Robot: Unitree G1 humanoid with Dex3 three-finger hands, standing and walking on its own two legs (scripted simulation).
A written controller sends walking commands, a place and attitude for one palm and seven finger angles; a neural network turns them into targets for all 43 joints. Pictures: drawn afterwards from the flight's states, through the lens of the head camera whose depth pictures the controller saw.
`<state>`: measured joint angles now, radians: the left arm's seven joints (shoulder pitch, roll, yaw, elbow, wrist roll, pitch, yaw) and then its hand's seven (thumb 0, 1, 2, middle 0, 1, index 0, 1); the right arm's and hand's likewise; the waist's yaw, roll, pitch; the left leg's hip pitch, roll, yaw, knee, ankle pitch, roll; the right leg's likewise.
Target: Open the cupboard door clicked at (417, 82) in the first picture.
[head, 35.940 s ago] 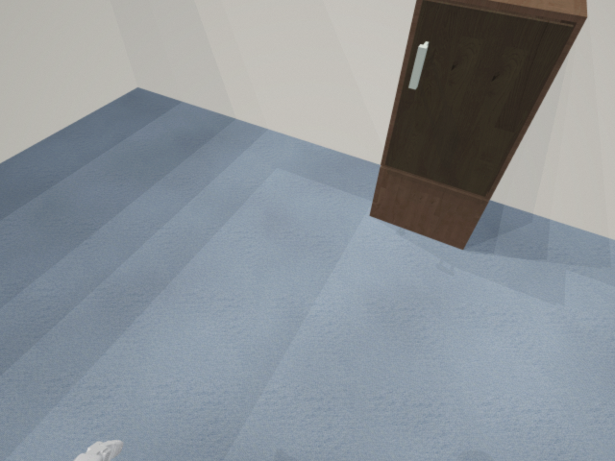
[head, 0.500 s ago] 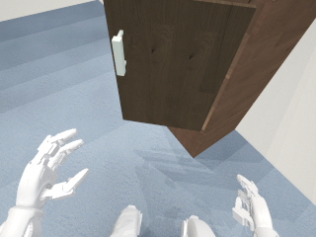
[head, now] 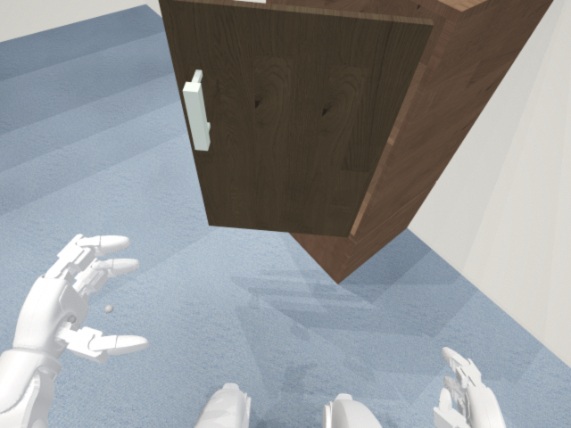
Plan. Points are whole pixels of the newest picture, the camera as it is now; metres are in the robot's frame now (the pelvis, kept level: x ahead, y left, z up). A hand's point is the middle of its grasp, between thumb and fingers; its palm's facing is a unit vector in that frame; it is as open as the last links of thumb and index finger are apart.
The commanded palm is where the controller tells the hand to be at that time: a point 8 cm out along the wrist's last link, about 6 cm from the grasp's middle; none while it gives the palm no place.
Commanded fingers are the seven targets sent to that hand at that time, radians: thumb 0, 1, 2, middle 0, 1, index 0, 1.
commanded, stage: raise the hand with hooked fingers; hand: left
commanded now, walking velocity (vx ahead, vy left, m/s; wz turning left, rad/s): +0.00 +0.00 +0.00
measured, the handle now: (200, 111) +0.61 +0.19 +0.06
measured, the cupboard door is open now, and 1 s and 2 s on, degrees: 47 47 47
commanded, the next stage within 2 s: move the hooked fingers beside the handle in 1.00 s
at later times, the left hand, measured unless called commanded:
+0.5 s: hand (80, 253) +0.30 +0.27 +0.09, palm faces +0.02 -1.00 -0.05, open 13.9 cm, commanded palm +0.27 +0.31 +0.08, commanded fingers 0.00 -0.50 0.30 -0.30 -1.20 -0.30 -1.20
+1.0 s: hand (92, 256) +0.30 +0.26 +0.08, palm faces +0.00 -1.00 -0.03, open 14.0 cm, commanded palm +0.27 +0.31 +0.08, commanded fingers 0.00 -0.50 0.30 -0.30 -1.20 -0.30 -1.20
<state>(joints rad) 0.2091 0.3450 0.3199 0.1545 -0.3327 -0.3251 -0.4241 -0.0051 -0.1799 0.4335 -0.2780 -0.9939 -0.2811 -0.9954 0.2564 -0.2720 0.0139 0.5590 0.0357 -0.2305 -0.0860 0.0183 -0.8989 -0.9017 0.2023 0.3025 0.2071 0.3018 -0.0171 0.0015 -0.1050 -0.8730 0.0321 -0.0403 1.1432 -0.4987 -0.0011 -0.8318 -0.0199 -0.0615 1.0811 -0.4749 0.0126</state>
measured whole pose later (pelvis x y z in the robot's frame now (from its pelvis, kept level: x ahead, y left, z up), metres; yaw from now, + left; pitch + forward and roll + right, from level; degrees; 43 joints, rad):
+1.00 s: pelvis +0.01 -0.01 +0.02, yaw -1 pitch +12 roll -2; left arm -0.02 0.41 0.44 0.42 -0.37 -0.31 -0.53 -0.02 -0.50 0.30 -0.30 -1.20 -0.30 -1.20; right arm 0.28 -0.27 0.04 0.54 0.04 -0.17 -0.08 0.02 -0.90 -0.90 0.20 0.30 0.21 0.30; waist -0.02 0.01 -0.10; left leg -0.78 0.05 -0.03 1.03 -0.47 -0.02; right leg -0.75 0.00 -0.05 0.99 -0.45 0.00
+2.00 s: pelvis +0.01 +0.00 +0.00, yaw -2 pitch +19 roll -3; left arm -0.67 0.60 0.52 1.02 -0.20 -0.36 -0.50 -0.02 -0.50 0.30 -0.30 -1.20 -0.30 -1.20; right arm 0.33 -0.28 0.04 0.61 0.02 -0.06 -0.06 0.01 -0.90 -0.90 0.20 0.30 0.21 0.30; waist -0.11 0.00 -0.10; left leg -0.97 0.06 -0.02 1.13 -0.49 -0.01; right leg -0.95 0.01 -0.04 1.07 -0.45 0.01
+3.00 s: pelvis +0.01 +0.02 -0.02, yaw -5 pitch +28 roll -6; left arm -1.03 0.86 0.58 1.21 -0.05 -0.27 -0.48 -0.02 -0.49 0.30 -0.30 -1.20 -0.30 -1.20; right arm 0.41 -0.27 0.10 0.59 -0.02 0.09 -0.02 0.01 -0.90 -0.90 0.20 0.30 0.21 0.30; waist -0.23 0.02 -0.08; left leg -1.19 0.08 -0.03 1.21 -0.52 0.02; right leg -1.12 0.03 -0.05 1.07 -0.43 0.04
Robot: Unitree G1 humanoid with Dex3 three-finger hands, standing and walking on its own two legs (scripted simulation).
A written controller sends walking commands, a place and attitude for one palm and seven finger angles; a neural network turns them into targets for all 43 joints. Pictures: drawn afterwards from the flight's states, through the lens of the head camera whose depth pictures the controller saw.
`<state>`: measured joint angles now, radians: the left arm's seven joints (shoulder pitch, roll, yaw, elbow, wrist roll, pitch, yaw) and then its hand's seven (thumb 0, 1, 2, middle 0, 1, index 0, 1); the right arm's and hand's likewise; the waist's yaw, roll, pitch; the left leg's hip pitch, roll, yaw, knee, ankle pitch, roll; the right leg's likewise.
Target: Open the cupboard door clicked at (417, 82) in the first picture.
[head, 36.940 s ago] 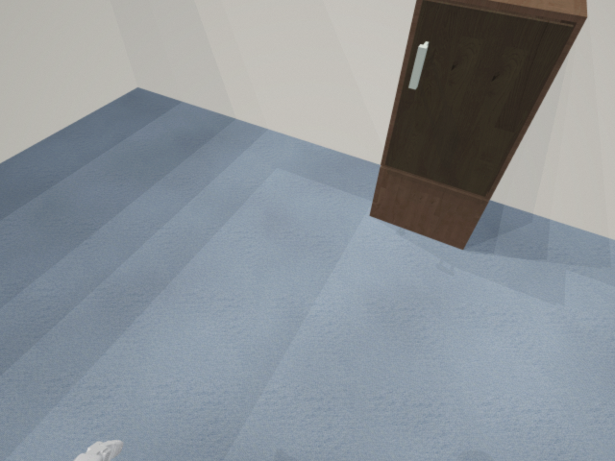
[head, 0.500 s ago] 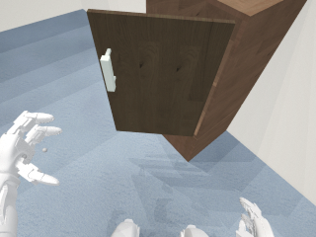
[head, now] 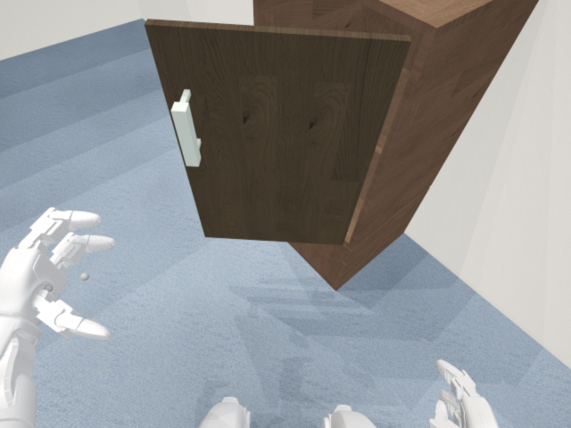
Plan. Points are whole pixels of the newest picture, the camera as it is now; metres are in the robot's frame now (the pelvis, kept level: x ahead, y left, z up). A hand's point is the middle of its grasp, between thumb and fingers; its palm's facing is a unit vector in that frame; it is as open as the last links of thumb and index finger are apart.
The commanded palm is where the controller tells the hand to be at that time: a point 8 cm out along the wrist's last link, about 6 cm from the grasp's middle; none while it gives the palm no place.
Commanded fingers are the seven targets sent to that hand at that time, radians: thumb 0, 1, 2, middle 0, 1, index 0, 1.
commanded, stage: move the hooked fingers beside the handle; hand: left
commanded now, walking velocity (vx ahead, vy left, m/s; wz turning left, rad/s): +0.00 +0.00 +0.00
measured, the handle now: (189, 128) +0.59 +0.21 +0.04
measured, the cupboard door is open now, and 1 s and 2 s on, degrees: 47 47 47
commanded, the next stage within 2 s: none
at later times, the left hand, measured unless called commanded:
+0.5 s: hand (106, 231) +0.35 +0.27 +0.06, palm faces -0.02 -1.00 -0.01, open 14.0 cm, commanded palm +0.33 +0.32 +0.06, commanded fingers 0.00 -0.50 0.30 -0.30 -1.20 -0.30 -1.20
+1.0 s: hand (123, 184) +0.44 +0.27 +0.06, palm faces +0.01 -1.00 +0.00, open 14.0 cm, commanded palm +0.42 +0.32 +0.05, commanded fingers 0.00 -0.50 0.30 -0.30 -1.20 -0.30 -1.20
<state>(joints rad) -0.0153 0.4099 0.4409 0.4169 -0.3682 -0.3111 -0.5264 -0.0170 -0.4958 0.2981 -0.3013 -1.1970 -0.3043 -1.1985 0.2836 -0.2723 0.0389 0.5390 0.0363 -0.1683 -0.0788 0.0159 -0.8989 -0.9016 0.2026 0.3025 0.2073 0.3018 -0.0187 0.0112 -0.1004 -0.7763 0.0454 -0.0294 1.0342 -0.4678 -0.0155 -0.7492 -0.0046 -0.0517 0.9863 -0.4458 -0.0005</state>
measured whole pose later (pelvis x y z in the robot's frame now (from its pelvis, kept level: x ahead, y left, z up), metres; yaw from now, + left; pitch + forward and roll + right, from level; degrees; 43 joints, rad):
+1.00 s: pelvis +0.00 +0.01 -0.02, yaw -2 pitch +19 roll -3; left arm -0.67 0.60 0.52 1.02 -0.20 -0.36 -0.50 -0.02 -0.50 0.30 -0.30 -1.20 -0.30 -1.20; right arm 0.33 -0.28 0.04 0.61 0.02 -0.06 -0.06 0.01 -0.90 -0.90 0.20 0.30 0.21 0.30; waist -0.11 0.00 -0.10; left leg -0.97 0.06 -0.02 1.13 -0.49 -0.01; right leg -0.95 0.01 -0.04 1.07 -0.45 0.01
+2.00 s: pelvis +0.00 +0.03 -0.03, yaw -4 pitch +28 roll -6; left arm -1.03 0.86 0.58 1.21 -0.05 -0.27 -0.48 -0.02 -0.49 0.30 -0.30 -1.20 -0.30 -1.20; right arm 0.41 -0.27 0.10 0.59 -0.02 0.09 -0.02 0.01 -0.90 -0.90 0.20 0.30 0.21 0.30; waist -0.23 0.02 -0.08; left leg -1.19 0.08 -0.03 1.21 -0.52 0.02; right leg -1.12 0.03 -0.05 1.07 -0.43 0.04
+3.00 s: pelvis -0.01 +0.02 -0.04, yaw -4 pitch +28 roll -6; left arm -1.05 0.86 0.56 1.23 -0.04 -0.29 -0.45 -0.02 -0.50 0.30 -0.30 -1.20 -0.30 -1.20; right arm 0.38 -0.28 0.10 0.59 -0.02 0.07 -0.03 0.01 -0.90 -0.90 0.20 0.30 0.21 0.30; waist -0.24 0.02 -0.08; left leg -1.22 0.08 -0.05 1.24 -0.51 0.01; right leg -1.16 0.04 -0.06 1.11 -0.44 0.02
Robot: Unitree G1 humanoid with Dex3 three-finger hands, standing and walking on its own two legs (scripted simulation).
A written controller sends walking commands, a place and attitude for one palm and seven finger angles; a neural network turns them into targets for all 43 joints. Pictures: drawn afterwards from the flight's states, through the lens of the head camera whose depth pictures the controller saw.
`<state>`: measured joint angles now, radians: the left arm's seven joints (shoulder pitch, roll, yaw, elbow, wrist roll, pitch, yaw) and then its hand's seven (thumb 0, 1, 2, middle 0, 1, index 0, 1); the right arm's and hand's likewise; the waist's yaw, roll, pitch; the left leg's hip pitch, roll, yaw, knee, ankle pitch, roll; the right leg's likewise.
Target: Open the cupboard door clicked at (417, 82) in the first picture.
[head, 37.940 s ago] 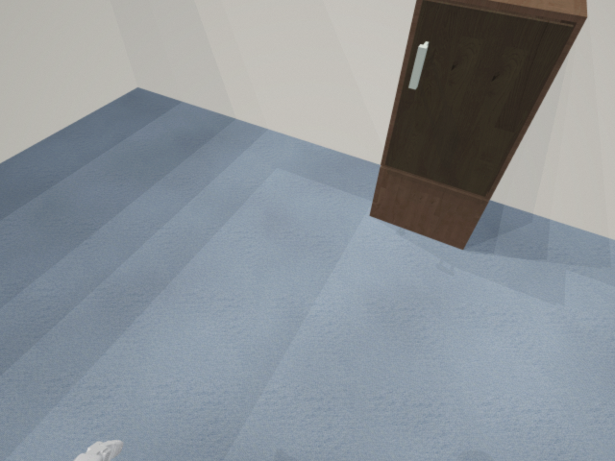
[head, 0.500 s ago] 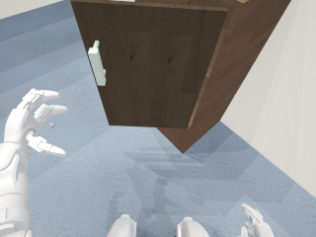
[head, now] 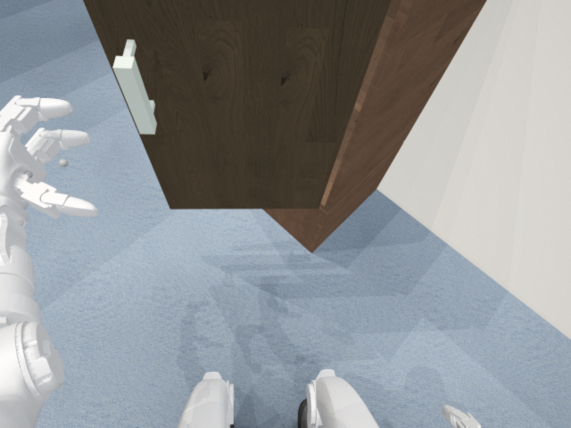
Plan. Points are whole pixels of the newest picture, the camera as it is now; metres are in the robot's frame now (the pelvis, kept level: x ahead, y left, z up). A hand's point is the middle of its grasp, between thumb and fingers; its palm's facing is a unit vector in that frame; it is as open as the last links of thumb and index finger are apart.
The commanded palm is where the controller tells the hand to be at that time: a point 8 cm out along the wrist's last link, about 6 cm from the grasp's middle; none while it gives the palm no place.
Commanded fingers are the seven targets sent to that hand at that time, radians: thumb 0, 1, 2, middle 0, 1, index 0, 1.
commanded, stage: move the hooked fingers beside the handle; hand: left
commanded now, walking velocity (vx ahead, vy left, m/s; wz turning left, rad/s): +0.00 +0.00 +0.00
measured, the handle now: (139, 89) +0.59 +0.22 +0.06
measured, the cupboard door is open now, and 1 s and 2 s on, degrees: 47 47 47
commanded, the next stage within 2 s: slide the fingers in behind the handle in 1.80 s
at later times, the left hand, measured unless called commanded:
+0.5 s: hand (68, 120) +0.51 +0.30 +0.07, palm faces +0.04 -1.00 +0.00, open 14.0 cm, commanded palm +0.50 +0.33 +0.07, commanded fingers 0.00 -0.50 0.30 -0.30 -1.20 -0.30 -1.20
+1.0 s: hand (75, 106) +0.55 +0.30 +0.06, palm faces +0.02 -1.00 -0.01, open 14.0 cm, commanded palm +0.54 +0.32 +0.07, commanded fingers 0.00 -0.50 0.30 -0.30 -1.20 -0.30 -1.20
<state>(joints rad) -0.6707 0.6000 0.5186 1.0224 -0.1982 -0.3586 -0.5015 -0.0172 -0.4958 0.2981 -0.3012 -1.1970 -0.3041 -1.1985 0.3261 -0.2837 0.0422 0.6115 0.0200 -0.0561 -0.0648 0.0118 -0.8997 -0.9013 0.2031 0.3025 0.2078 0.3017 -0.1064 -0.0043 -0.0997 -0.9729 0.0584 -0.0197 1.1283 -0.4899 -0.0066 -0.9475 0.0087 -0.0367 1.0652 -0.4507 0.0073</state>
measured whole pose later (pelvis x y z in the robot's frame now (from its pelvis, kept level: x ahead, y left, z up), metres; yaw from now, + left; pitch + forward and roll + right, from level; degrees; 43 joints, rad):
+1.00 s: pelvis +0.01 +0.02 -0.02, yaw -3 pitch +28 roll -6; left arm -1.03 0.86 0.58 1.21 -0.05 -0.27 -0.48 -0.02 -0.49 0.30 -0.30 -1.20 -0.30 -1.20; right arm 0.41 -0.27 0.10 0.59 -0.02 0.09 -0.02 0.01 -0.90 -0.90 0.20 0.30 0.21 0.30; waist -0.23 0.02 -0.08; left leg -1.19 0.08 -0.03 1.21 -0.52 0.02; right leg -1.12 0.03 -0.05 1.07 -0.43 0.04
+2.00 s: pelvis +0.00 +0.01 -0.02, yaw -2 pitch +28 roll -6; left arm -1.05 0.86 0.56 1.23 -0.04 -0.29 -0.45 -0.02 -0.50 0.30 -0.30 -1.20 -0.30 -1.20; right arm 0.38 -0.28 0.10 0.59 -0.02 0.07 -0.03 0.01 -0.90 -0.90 0.20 0.30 0.21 0.30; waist -0.24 0.02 -0.08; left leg -1.22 0.08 -0.05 1.24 -0.51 0.01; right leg -1.16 0.04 -0.06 1.11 -0.44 0.02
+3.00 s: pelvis +0.01 +0.01 -0.01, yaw +0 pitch +26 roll -5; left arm -1.01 0.64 0.40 1.19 -0.10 -0.34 -0.27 -0.02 -0.50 0.30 -0.30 -1.20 -0.19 -1.20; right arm 0.38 -0.26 0.06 0.66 -0.04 0.06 0.00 0.01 -0.90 -0.90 0.20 0.30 0.21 0.30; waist -0.19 0.02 -0.11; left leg -1.14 0.06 -0.07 1.19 -0.51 0.00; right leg -1.08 0.01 -0.08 1.08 -0.46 0.01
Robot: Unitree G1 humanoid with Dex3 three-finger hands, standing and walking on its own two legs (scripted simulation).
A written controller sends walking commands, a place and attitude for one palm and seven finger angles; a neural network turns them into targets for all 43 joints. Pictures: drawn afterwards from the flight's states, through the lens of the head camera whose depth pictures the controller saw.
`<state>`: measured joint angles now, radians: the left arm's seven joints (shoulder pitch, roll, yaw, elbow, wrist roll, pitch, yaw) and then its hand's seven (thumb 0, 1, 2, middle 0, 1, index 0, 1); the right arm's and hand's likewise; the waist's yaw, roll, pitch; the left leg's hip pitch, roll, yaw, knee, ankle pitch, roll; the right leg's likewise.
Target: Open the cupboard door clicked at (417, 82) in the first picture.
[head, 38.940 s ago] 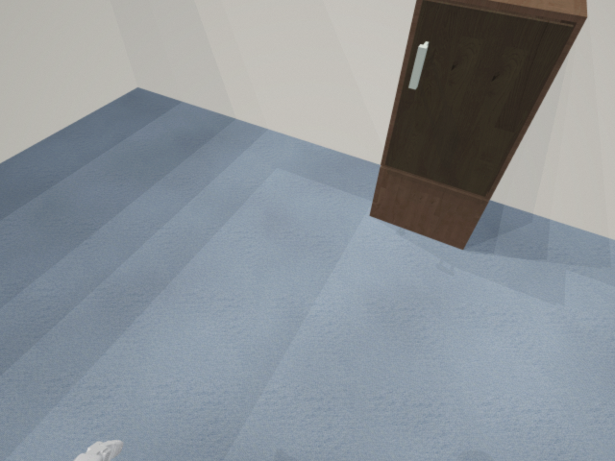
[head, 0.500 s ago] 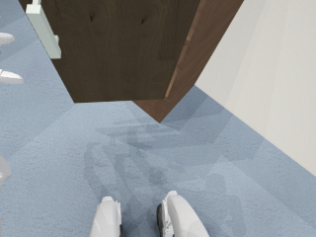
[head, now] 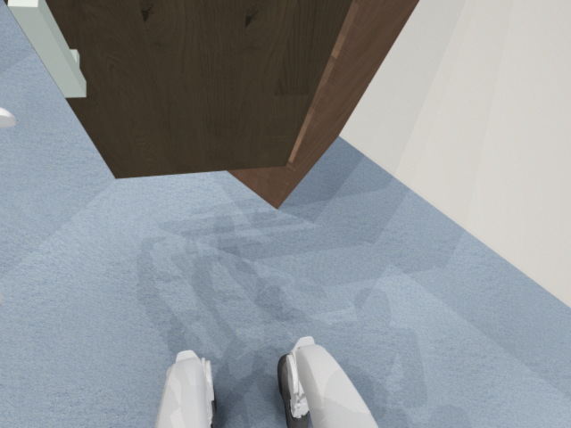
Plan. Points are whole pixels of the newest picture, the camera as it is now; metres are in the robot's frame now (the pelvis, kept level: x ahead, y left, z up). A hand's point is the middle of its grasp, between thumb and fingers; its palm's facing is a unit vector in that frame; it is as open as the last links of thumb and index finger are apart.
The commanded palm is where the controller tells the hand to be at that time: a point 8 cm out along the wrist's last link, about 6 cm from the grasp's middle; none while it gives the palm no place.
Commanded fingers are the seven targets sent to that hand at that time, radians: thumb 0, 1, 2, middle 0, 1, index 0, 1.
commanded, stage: move the hooked fingers beside the handle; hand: left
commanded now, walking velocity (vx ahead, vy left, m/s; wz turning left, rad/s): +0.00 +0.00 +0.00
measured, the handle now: (54, 35) +0.58 +0.22 +0.08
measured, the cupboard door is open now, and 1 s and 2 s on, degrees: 47 47 46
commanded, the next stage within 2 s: slide the fingers in behind the handle in 0.80 s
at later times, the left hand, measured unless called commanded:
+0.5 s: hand out of the picture +0.52 +0.29 +0.09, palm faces +0.10 -0.99 -0.03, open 13.9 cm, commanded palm +0.51 +0.32 +0.08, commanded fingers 0.00 -0.50 0.30 -0.30 -1.20 -0.30 -1.20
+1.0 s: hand out of the picture +0.53 +0.29 +0.08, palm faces +0.08 -1.00 -0.02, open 14.0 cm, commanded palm +0.52 +0.31 +0.07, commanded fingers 0.00 -0.50 0.30 -0.30 -1.20 -0.30 -1.20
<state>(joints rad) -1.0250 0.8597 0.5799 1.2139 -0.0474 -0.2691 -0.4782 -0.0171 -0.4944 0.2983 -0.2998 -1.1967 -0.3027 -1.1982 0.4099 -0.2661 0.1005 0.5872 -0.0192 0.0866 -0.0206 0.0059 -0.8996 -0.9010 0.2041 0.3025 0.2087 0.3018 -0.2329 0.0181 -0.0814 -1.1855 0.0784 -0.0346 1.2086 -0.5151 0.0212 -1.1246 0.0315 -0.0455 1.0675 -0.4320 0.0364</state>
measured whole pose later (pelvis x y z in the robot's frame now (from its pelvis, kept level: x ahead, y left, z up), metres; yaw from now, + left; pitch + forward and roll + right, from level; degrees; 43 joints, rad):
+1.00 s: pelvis -0.01 -0.01 -0.01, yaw +0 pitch +28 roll -6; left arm -1.05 0.86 0.56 1.23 -0.04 -0.29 -0.45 -0.02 -0.50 0.30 -0.30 -1.20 -0.30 -1.20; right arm 0.38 -0.28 0.10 0.59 -0.02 0.07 -0.03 0.01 -0.90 -0.90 0.20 0.30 0.21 0.30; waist -0.24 0.02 -0.08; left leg -1.22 0.08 -0.05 1.24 -0.51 0.01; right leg -1.16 0.04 -0.06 1.11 -0.44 0.02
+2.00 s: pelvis +0.01 -0.02 +0.00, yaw +3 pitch +26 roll -5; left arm -1.01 0.64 0.40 1.19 -0.10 -0.34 -0.27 -0.02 -0.50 0.30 -0.30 -1.20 -0.19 -1.20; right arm 0.38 -0.26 0.06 0.66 -0.04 0.06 0.00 0.01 -0.90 -0.90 0.20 0.30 0.21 0.30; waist -0.19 0.02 -0.11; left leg -1.14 0.06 -0.07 1.19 -0.51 0.00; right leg -1.08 0.01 -0.08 1.08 -0.46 0.01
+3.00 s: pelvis +0.00 -0.02 +0.00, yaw +2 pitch +26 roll -4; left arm -1.00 0.61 0.44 1.21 -0.06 -0.38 -0.25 -0.01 0.16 0.58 -0.33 -1.26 -0.35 -1.27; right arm 0.38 -0.27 0.06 0.63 -0.03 0.07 0.00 0.01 -0.90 -0.90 0.20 0.30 0.21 0.30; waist -0.21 0.03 -0.10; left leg -1.12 0.07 -0.04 1.18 -0.51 0.00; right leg -1.08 0.02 -0.05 1.09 -0.46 0.01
